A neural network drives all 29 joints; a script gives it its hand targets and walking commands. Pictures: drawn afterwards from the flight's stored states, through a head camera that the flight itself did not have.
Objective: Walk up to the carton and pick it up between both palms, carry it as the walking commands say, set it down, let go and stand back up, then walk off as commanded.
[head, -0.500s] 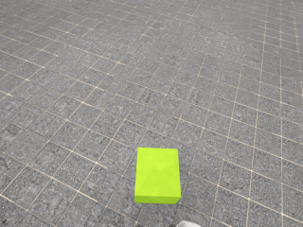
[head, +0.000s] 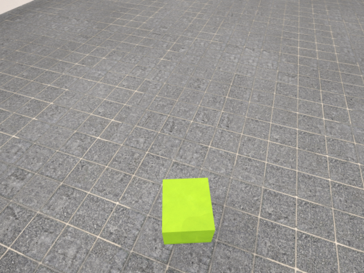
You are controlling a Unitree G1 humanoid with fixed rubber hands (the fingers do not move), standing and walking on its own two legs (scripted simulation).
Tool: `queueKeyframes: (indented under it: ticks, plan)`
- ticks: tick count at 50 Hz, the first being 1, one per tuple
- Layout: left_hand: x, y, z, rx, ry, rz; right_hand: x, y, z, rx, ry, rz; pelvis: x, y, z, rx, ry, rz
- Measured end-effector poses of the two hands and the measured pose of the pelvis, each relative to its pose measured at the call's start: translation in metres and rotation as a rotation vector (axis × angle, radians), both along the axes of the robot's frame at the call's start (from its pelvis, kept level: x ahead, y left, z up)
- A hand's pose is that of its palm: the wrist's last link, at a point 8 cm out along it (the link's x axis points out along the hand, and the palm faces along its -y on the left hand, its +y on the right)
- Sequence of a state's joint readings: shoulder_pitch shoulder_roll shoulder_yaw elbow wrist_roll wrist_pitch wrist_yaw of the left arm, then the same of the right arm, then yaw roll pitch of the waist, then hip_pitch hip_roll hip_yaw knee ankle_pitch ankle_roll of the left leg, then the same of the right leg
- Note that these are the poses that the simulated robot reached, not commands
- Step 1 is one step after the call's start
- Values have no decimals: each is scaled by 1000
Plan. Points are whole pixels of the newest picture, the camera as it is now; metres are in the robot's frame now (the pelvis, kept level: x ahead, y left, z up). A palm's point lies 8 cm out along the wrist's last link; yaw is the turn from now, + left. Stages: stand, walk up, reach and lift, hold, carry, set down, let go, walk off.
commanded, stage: walk up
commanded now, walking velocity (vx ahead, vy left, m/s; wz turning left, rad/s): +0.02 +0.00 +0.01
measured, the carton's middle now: (186, 210) +0.54 -0.03 -0.68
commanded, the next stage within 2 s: stand in 1.74 s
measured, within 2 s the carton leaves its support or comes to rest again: neither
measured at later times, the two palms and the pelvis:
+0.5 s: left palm out of the picture -0.02 +0.22 -0.15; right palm out of the picture -0.01 -0.22 -0.14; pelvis +0.02 +0.00 +0.00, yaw -1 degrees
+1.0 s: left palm out of the picture -0.02 +0.20 -0.16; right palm out of the picture +0.03 -0.23 -0.16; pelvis +0.06 -0.01 -0.01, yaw +0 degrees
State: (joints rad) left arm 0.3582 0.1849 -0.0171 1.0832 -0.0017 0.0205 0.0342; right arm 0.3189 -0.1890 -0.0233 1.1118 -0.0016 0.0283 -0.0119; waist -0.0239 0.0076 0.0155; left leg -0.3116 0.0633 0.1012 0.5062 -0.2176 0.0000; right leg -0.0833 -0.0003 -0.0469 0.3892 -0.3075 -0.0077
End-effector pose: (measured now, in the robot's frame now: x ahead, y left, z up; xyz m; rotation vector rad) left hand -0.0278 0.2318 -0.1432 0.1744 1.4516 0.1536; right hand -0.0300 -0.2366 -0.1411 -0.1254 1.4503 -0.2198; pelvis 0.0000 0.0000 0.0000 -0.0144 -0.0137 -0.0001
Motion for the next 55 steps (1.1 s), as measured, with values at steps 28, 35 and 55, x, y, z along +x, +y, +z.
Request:
queueKeyframes:
  ticks: [28,35,55]
  plan:
    - [4,-13,-7,-23,47,8,22,19,-5,28,15,25,24,-2,-2,26,-8,-15]
    - [12,-18,-8,-14,84,1,24,19,-11,40,35,-7,40,-6,-7,35,-5,-28]
    - [4,-19,-16,-30,205,51,104,6,-2,-33,-114,44,73,-3,-12,-1,-1,-34]
